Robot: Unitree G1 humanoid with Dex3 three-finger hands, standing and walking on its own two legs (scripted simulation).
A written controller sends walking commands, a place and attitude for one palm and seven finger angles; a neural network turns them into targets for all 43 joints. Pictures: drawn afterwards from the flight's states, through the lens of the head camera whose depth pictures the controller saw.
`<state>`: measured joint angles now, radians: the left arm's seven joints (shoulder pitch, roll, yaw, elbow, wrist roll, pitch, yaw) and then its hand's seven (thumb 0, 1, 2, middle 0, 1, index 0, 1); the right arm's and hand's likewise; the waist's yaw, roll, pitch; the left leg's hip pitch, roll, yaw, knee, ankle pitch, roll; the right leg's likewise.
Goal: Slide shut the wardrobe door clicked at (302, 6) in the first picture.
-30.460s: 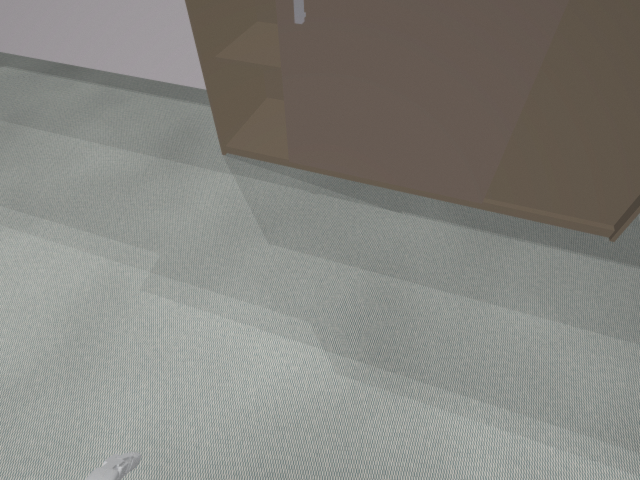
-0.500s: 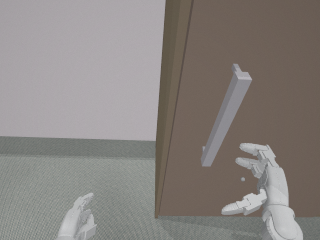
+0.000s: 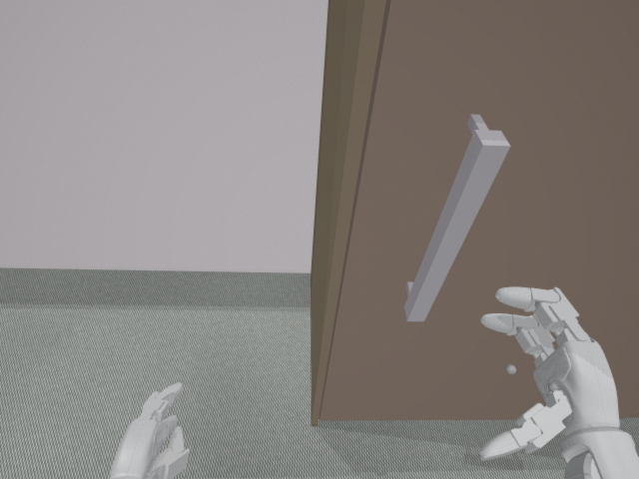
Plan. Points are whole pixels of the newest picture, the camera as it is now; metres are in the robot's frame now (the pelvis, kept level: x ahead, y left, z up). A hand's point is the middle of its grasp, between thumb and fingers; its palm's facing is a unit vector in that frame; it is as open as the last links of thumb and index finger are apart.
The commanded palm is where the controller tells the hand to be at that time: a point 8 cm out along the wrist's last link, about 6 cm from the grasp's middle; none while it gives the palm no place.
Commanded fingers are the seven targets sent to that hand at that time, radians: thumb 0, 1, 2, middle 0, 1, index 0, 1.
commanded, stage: draw the hand back to the body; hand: right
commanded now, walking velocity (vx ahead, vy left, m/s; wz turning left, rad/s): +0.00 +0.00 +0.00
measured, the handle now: (439, 234) +0.39 -0.14 +0.12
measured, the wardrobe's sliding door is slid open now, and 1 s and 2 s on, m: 0.00 0.00 0.00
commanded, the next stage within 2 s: step back with the hand held close in 1.40 s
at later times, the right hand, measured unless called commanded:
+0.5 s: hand (590, 380) +0.20 -0.24 +0.13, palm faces +0.32 +0.90 -0.31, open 13.7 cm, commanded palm +0.17 -0.28 +0.15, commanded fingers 0.00 0.01 -0.46 0.23 0.83 0.23 0.83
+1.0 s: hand out of the picture +0.21 -0.27 +0.17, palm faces +0.42 +0.82 -0.39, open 8.9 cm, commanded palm +0.16 -0.31 +0.19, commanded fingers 0.00 -0.90 -0.90 0.20 0.30 0.20 0.30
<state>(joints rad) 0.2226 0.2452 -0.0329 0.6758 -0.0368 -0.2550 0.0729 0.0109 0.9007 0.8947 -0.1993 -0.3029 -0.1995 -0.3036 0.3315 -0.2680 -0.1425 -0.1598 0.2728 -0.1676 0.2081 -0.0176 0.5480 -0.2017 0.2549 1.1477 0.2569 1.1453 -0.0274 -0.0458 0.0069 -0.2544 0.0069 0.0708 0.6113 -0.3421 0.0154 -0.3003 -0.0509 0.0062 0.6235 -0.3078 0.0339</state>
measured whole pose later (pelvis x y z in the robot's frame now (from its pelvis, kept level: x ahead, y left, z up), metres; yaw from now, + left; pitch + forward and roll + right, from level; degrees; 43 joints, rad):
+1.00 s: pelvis +0.02 -0.02 +0.02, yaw +2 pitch -5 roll +1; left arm 0.20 0.22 -0.01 0.68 0.01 -0.14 0.07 0.01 0.90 0.89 -0.20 -0.30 -0.20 -0.30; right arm 0.50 -0.35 -0.31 -0.42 0.07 -0.09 -0.13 0.00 -0.55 -0.73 0.22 0.50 0.23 0.50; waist -0.07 -0.05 0.04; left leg -0.03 0.01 0.03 0.37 -0.24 -0.01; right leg -0.08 -0.04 -0.04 0.42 -0.24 0.01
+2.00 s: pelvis -0.05 -0.04 +0.01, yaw +3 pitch -1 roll +1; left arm 0.20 0.23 0.00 0.56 -0.01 -0.04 0.11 0.01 0.90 0.89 -0.20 -0.30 -0.20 -0.30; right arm 0.54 -0.43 -0.42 -0.48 0.06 -0.15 -0.16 0.01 -0.89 -0.90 0.22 0.30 0.22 0.30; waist -0.03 -0.03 0.00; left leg -0.30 0.02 0.01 0.51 -0.19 -0.04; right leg -0.34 -0.03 -0.06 0.55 -0.20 -0.02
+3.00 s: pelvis -0.29 -0.04 +0.01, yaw -3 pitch -1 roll -1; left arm 0.19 0.20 -0.03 0.59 0.00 -0.13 0.08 0.01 0.90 0.89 -0.20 -0.30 -0.20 -0.30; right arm 0.46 -0.38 -0.38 -0.41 0.04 -0.15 -0.17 0.01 -0.89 -0.90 0.21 0.30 0.21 0.30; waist -0.01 0.06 -0.06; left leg -0.39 -0.02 -0.04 0.66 -0.27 -0.02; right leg -0.18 -0.02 -0.08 0.50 -0.30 0.00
